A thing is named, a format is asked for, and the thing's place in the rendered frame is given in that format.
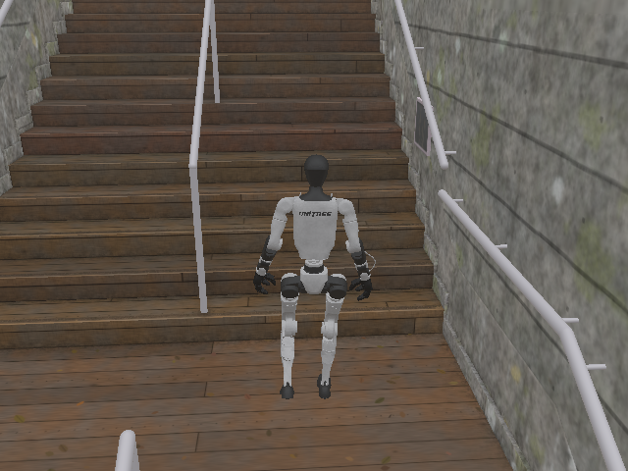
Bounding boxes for stairs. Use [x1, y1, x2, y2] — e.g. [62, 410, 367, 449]
[0, 0, 445, 349]

